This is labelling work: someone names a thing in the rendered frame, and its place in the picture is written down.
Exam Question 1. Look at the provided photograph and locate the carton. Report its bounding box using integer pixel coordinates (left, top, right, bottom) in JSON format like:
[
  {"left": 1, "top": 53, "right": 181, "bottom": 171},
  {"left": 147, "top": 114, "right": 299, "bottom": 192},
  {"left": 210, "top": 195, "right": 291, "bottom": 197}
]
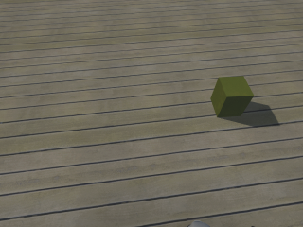
[{"left": 210, "top": 76, "right": 254, "bottom": 117}]

